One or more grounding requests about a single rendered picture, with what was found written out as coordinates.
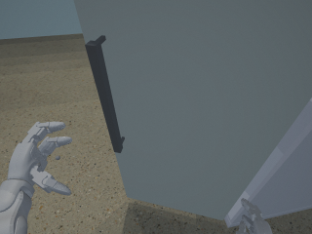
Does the right robot hand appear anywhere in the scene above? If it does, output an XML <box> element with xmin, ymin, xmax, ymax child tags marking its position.
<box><xmin>236</xmin><ymin>198</ymin><xmax>273</xmax><ymax>234</ymax></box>

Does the left robot forearm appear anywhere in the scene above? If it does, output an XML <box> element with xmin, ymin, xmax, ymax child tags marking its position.
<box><xmin>0</xmin><ymin>178</ymin><xmax>35</xmax><ymax>234</ymax></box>

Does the left robot hand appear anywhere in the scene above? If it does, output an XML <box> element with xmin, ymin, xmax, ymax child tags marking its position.
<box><xmin>7</xmin><ymin>121</ymin><xmax>73</xmax><ymax>196</ymax></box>

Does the handle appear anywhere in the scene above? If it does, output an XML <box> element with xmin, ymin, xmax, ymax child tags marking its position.
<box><xmin>85</xmin><ymin>35</ymin><xmax>125</xmax><ymax>153</ymax></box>

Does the fridge door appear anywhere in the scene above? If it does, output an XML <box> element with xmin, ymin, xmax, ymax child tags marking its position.
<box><xmin>73</xmin><ymin>0</ymin><xmax>312</xmax><ymax>220</ymax></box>

